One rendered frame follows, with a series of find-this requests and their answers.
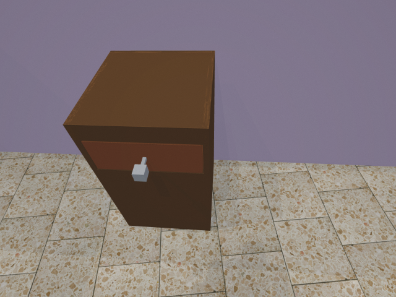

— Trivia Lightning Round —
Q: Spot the handle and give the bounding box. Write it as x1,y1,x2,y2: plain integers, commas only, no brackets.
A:
132,157,149,182

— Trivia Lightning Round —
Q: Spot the drawer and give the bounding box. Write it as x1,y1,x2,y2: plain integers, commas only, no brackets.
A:
81,141,204,173

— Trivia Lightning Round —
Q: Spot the cabinet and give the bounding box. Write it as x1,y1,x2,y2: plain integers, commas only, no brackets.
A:
63,51,215,231

